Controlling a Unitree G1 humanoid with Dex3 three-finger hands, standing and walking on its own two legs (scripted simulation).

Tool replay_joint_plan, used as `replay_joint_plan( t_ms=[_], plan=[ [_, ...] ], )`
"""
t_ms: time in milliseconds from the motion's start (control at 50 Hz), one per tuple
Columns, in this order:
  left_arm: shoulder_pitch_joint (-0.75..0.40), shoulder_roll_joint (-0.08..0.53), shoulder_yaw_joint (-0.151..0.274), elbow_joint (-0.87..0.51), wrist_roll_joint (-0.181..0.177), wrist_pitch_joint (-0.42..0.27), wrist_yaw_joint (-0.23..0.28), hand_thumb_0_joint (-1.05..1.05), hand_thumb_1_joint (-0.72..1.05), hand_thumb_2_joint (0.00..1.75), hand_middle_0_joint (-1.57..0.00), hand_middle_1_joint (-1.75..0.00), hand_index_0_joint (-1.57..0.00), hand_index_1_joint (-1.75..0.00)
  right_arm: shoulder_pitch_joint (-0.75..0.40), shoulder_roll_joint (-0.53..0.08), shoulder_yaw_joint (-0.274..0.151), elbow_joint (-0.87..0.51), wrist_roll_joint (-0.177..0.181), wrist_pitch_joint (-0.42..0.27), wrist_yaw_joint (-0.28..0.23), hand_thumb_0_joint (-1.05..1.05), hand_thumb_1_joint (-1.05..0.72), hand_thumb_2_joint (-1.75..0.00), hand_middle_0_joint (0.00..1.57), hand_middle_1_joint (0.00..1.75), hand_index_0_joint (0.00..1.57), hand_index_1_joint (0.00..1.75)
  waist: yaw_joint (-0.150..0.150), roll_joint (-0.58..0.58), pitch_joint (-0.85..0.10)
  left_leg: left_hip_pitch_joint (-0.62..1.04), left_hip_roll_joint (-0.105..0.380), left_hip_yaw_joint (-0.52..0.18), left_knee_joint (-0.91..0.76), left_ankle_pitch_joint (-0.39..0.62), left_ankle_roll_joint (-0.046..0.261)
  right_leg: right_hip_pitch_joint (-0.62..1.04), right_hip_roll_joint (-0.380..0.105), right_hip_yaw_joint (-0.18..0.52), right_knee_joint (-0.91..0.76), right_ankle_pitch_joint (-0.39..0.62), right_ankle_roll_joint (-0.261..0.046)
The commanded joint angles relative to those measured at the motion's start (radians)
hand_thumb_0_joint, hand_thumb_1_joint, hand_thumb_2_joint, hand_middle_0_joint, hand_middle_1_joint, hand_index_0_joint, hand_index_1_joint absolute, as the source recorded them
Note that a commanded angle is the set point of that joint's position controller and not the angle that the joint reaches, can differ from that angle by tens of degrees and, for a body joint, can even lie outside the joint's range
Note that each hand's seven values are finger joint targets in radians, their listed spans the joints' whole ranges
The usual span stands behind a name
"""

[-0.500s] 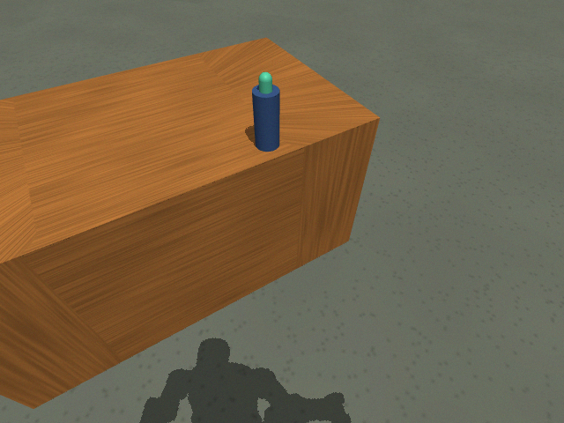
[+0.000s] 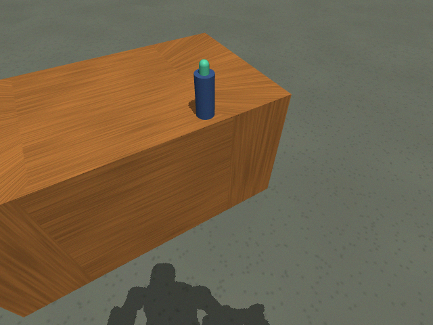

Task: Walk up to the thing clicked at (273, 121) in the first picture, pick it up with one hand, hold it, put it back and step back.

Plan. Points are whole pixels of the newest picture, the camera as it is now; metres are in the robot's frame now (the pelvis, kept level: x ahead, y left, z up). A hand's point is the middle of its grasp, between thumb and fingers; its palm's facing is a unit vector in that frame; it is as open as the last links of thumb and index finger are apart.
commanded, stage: stand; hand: right
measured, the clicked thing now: (204, 89) +0.86 +0.04 -0.03
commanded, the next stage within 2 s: walk up in 0.62 s
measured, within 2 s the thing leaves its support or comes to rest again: neither
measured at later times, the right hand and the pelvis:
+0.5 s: hand out of the picture +0.08 -0.25 -0.16, palm faces -0.04 +0.94 -0.33, open 7.4 cm; pelvis +0.00 +0.00 +0.00, yaw +0 degrees
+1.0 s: hand (325, 312) +0.19 -0.22 -0.15, palm faces -0.19 +0.85 -0.49, open 7.4 cm; pelvis +0.08 +0.07 -0.04, yaw +12 degrees
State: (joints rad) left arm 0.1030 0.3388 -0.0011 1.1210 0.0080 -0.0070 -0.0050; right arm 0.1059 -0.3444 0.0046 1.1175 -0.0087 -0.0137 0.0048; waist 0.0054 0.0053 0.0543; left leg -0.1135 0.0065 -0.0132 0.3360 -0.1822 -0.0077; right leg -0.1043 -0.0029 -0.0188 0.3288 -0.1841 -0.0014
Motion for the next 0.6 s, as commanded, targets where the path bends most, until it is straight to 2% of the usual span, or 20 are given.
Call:
replay_joint_plan(
  t_ms=[0,580],
  plan=[
    [-0.034,0.214,0.043,-0.058,0.005,-0.024,0.012,0.00,0.90,0.90,-0.20,-0.30,-0.20,-0.30,-0.047,-0.213,-0.039,-0.063,0.000,-0.019,-0.016,0.00,-0.90,-0.90,0.20,0.30,0.20,0.30,0.001,0.002,-0.083,0.008,0.119,-0.089,-0.055,0.115,0.037,0.013,-0.129,0.096,-0.052,0.108,-0.027],
    [-0.025,0.221,0.042,-0.057,0.002,-0.027,0.014,0.00,0.90,0.90,-0.20,-0.30,-0.20,-0.30,-0.021,-0.211,-0.033,-0.057,0.000,-0.016,-0.014,0.00,-0.90,-0.90,0.20,0.30,0.20,0.30,-0.005,-0.003,-0.075,0.007,0.117,-0.093,-0.055,0.118,0.029,0.016,-0.130,0.100,-0.061,0.119,-0.025]
  ],
)
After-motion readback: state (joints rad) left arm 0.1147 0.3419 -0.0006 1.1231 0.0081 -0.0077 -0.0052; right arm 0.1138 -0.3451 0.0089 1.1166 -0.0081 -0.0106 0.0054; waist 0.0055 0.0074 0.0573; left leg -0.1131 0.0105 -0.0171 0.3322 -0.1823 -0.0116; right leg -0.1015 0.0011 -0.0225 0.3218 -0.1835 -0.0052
